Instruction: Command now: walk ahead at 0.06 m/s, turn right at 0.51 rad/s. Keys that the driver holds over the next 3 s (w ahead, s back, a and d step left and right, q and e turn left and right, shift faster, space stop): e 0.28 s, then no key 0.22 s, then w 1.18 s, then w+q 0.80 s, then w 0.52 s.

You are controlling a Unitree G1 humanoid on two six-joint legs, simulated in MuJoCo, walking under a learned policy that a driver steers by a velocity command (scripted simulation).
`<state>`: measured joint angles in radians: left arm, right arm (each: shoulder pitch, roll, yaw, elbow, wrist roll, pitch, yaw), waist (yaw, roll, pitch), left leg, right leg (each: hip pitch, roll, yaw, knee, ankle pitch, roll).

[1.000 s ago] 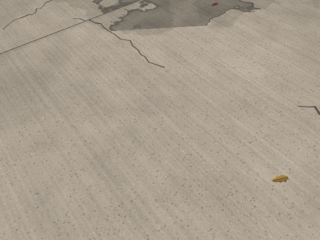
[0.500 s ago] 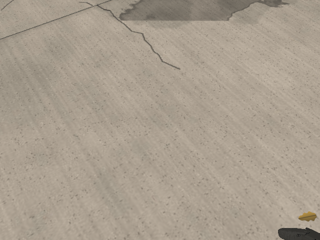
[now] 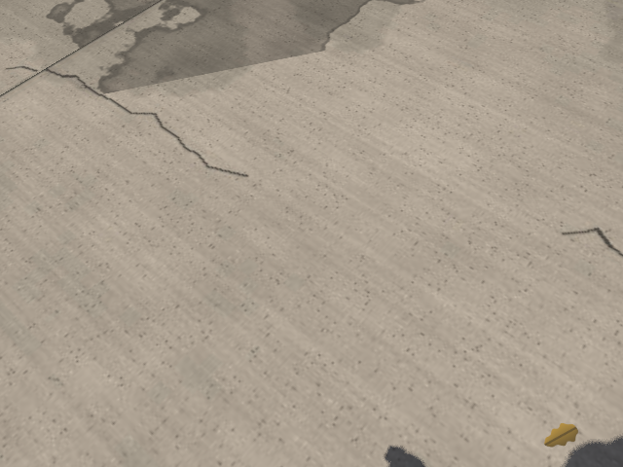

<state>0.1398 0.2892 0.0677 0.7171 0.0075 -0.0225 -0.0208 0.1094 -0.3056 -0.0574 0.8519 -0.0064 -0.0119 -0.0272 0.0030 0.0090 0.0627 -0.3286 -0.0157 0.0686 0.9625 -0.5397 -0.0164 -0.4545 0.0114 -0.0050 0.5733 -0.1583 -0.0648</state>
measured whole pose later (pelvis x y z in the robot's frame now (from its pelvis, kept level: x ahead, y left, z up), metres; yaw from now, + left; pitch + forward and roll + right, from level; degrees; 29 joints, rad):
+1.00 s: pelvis +0.14 +0.01 +0.02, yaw -16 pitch +2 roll -1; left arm 0.42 0.27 0.05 0.78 -0.01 -0.05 0.01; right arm 0.13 -0.31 -0.05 0.77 0.01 -0.08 0.05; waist 0.06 0.04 0.01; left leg -0.62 0.08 0.01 0.73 -0.11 -0.01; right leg 0.04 0.01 0.02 0.22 -0.29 -0.02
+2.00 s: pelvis +0.67 -0.14 +0.02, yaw -9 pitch +0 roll -2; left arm 0.31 0.26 0.06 0.83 0.02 -0.11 -0.01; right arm 0.20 -0.31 -0.06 0.79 0.03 -0.03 0.01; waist 0.04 0.05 0.03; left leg -0.69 0.11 -0.09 0.93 -0.06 -0.01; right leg -0.05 0.04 -0.17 0.24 -0.20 -0.05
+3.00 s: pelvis +1.25 -0.13 +0.02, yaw +14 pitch +1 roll -1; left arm 0.35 0.26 0.04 0.83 0.00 -0.09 -0.02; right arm 0.19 -0.29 -0.06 0.69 0.00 -0.06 0.00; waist 0.06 0.04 0.02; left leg -0.64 0.10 -0.05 0.90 -0.18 0.00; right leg -0.13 0.06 -0.02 0.28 -0.18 -0.06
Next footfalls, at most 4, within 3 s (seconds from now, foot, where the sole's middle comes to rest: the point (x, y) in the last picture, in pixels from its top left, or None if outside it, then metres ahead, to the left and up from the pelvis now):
0.38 left None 0.11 0.15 -0.76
0.74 right None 0.04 -0.09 -0.76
1.14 left None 0.42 0.08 -0.76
1.70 right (446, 359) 0.66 -0.23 -0.76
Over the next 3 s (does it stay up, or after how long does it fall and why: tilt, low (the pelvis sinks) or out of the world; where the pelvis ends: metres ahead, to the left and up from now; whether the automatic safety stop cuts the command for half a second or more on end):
stays up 1.25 -0.13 0.02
